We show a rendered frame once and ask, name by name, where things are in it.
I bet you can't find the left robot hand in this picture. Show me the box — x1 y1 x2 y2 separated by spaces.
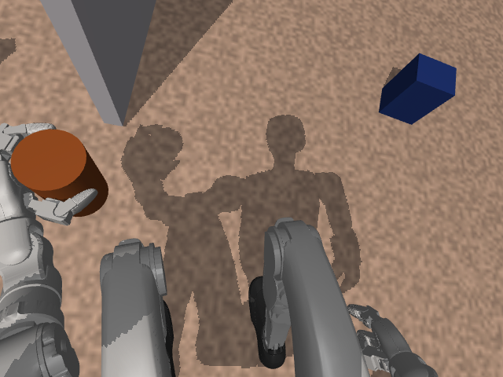
0 123 98 226

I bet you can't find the right robot foot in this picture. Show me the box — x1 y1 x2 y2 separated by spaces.
248 276 286 369

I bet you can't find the right robot arm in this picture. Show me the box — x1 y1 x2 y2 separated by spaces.
388 352 438 377

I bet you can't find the left robot arm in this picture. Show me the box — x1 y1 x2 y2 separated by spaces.
0 217 79 377

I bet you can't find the right robot hand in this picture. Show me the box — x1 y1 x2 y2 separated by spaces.
347 304 412 373

